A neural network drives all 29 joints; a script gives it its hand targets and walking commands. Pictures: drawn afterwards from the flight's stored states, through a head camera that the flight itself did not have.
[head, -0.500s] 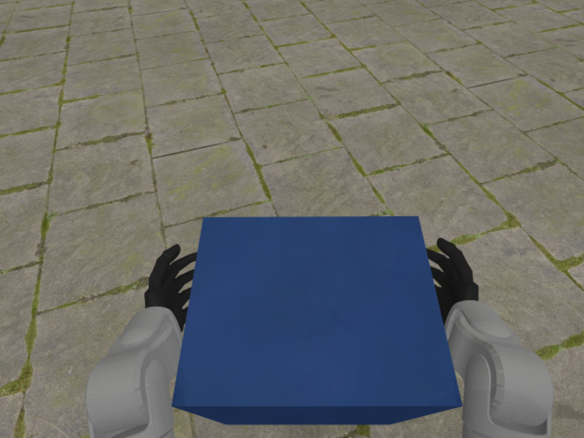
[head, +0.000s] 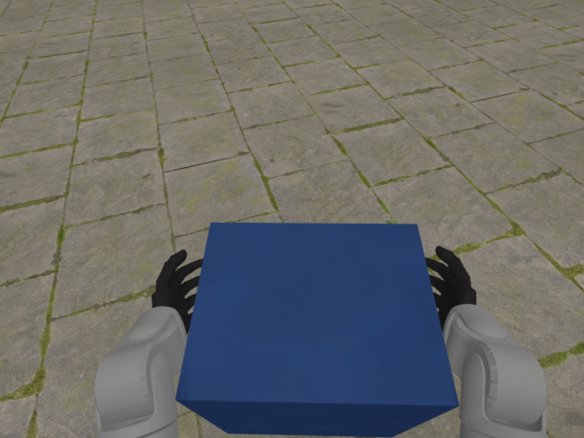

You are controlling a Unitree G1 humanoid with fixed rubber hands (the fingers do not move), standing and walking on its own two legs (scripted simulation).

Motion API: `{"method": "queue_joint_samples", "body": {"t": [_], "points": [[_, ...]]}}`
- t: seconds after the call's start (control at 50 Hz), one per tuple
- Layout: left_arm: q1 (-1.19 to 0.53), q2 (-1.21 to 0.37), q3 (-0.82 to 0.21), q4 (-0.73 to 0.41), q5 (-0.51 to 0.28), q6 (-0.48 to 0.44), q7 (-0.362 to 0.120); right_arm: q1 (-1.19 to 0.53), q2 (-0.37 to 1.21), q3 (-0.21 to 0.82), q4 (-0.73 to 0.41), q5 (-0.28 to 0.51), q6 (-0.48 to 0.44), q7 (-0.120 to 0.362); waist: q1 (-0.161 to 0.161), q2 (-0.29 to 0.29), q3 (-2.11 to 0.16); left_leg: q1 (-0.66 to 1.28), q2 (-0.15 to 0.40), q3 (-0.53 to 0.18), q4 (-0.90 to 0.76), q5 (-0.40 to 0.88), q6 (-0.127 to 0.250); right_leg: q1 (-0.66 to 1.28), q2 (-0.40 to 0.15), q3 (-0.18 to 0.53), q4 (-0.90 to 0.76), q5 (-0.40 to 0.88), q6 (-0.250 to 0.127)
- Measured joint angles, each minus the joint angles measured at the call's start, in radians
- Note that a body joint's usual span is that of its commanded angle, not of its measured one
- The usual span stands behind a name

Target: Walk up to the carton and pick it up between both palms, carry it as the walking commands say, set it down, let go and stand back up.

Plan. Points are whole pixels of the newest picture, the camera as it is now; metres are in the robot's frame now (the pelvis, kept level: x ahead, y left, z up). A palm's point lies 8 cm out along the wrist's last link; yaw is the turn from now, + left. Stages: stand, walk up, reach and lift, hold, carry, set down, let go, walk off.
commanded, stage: carry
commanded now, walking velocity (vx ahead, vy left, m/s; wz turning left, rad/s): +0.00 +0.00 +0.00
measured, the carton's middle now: (311, 341) +0.24 +0.00 +0.01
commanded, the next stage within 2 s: hold in 1.30 s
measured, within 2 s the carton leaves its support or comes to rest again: neither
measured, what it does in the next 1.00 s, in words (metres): stands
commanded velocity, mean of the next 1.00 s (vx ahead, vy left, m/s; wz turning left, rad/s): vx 0.00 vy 0.00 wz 0.00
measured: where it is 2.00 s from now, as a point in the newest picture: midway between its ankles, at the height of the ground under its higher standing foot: outside the picture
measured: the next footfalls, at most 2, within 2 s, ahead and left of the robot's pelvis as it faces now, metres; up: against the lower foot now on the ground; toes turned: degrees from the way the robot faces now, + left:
none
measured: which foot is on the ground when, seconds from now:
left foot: down 0.00-1.00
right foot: down 0.00-1.00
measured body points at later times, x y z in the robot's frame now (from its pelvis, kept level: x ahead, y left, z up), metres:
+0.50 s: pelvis +0.00 +0.00 +0.00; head -0.01 -0.01 +0.45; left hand +0.26 +0.17 +0.07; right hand +0.26 -0.17 +0.07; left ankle +0.02 +0.12 -0.73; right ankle -0.03 -0.12 -0.73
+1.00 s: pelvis +0.00 +0.00 +0.00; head -0.01 -0.01 +0.45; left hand +0.27 +0.17 +0.04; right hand +0.27 -0.17 +0.04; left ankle +0.02 +0.12 -0.73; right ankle -0.03 -0.12 -0.73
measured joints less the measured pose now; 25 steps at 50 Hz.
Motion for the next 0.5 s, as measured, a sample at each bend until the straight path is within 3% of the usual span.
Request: {"method": "queue_joint_samples", "body": {"t": [0.5], "points": [[-0.030, 0.000, 0.019, 0.130, 0.001, -0.101, -0.016, -0.009, -0.002, 0.000, 0.107, -0.029, -0.100, 0.012, 0.000, 0.004, -0.001, 0.000, 0.000, 0.000, 0.000, 0.000, 0.000, 0.000, 0.000, 0.000, 0.000, 0.001, 0.000]]}}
